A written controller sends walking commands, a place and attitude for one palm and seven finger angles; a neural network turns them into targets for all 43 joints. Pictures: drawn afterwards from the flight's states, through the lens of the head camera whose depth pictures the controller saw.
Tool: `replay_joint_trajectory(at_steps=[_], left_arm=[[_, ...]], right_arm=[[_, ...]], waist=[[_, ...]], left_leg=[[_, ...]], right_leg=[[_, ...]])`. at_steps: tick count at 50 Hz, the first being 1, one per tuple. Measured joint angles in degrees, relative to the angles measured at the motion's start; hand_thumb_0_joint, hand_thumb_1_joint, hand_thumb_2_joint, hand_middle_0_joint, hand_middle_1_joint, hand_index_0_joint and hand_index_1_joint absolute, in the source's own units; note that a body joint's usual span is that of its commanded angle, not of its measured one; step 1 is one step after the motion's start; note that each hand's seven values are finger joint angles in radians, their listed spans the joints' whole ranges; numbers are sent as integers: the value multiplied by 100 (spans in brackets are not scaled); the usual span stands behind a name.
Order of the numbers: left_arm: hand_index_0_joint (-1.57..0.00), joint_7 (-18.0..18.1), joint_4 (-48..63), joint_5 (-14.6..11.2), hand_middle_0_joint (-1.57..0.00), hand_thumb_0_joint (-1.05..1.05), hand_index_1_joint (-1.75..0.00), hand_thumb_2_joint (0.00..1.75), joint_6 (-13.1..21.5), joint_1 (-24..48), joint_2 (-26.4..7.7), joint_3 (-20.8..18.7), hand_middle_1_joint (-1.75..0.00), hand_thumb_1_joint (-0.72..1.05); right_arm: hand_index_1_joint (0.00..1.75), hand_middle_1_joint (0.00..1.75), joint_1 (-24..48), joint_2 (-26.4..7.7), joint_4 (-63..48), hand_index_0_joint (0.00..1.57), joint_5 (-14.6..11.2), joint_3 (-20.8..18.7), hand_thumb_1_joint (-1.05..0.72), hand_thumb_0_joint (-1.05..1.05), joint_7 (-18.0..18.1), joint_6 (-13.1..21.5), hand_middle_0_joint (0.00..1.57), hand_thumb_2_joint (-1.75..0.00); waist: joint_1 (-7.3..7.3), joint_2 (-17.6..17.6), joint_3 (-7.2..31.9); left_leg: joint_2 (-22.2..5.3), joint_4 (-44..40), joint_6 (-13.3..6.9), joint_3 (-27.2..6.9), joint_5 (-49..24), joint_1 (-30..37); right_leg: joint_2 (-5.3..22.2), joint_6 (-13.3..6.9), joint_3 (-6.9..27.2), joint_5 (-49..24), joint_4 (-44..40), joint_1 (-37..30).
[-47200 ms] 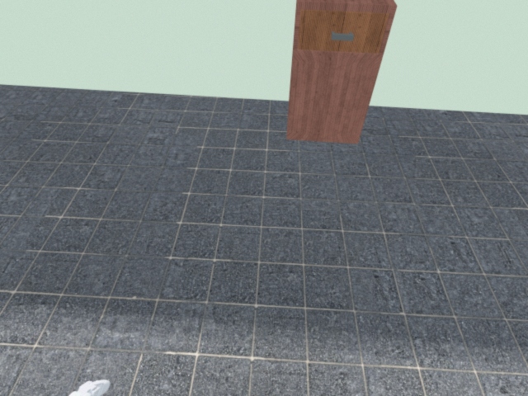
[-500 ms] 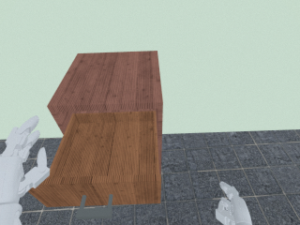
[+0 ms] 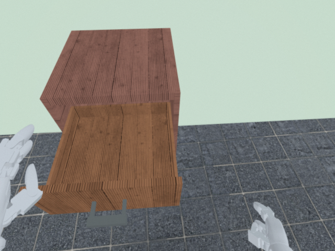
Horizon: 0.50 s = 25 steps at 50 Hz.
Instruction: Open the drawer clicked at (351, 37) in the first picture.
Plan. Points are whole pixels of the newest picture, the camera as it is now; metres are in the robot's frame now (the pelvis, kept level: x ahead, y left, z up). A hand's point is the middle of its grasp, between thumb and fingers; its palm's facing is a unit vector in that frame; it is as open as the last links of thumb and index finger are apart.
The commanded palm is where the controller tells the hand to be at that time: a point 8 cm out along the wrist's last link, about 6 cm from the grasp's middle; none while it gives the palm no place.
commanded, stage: step back with the hand held close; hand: left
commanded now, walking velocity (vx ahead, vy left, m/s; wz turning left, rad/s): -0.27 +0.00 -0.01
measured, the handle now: (108, 212) +0.23 +0.18 -0.12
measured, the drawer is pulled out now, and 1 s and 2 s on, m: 0.30 0.30 0.30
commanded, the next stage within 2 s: stop stepping back and stand still in 1.12 s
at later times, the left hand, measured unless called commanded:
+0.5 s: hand (8, 223) +0.14 +0.25 +0.15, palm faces +0.35 -0.84 -0.42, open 7.5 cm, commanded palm +0.08 +0.29 +0.17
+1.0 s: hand out of the picture +0.06 +0.18 +0.17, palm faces +0.18 -0.81 -0.56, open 7.4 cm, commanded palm +0.01 +0.24 +0.17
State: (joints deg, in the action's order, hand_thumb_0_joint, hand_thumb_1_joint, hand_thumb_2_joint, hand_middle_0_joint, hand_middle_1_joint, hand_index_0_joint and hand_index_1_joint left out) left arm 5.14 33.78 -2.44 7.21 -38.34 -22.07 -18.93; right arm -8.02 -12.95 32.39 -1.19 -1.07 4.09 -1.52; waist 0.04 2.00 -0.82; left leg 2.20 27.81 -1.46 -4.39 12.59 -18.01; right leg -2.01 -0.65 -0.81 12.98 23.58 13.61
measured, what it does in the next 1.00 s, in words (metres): walks backwards: right foot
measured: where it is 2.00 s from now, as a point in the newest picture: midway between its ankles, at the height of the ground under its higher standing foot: outside the picture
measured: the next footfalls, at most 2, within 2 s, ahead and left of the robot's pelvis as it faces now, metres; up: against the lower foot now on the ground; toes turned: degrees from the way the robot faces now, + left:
right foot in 0.76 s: -0.17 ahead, -0.11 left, +0.00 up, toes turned -3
left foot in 1.12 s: -0.13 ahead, +0.05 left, +0.00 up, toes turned +0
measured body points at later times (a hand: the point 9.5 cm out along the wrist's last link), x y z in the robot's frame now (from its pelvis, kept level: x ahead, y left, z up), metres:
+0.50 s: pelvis -0.05 +0.01 -0.01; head -0.02 +0.04 +0.43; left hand +0.12 +0.29 +0.17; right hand +0.13 -0.23 -0.08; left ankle +0.02 +0.10 -0.74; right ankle -0.01 -0.11 -0.74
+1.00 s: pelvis -0.13 -0.04 +0.00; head -0.10 -0.03 +0.44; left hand +0.05 +0.22 +0.20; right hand +0.04 -0.28 -0.09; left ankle -0.14 +0.07 -0.67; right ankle -0.21 -0.10 -0.74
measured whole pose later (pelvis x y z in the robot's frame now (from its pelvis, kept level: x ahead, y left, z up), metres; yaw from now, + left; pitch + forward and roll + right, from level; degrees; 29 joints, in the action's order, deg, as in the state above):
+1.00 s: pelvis -0.13 -0.04 +0.00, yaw -2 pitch +5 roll +0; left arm 4.2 40.8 -3.7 13.3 -42.8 -27.6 -24.6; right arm -8.7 -10.8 34.8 -1.9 0.0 3.4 1.2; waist -0.7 -2.0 2.0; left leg 3.3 62.6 0.6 -1.5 27.4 -34.2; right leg -3.7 -4.6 -1.9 19.8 26.7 11.9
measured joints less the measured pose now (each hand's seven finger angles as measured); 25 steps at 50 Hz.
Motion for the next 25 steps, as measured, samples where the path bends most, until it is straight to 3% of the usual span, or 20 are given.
replay_joint_trajectory(at_steps=[6,19,25], left_arm=[[-21,98,216,-37,-22,2,-30,90,5,25,-175,-187,-30,88],[-21,212,367,-5,-21,2,-30,90,171,127,28,-104,-30,89],[-21,314,496,12,-22,2,-30,90,251,179,-45,-127,-30,88]], right_arm=[[30,30,-7,89,-63,20,-4,41,-91,1,21,31,20,-90],[30,30,-65,133,-92,20,1,144,-91,1,-55,294,20,-90],[30,30,-189,80,123,20,24,90,-91,1,23,289,20,-90]], waist=[[18,-166,20],[9,-108,138],[6,-209,107]], left_leg=[[51,118,-25,13,-44,-147],[-90,777,34,-141,89,-755],[-81,893,-8,-103,-12,-837]], right_leg=[[50,29,-3,32,251,204],[-112,-39,-195,-90,485,584],[-82,26,-201,-59,613,660]])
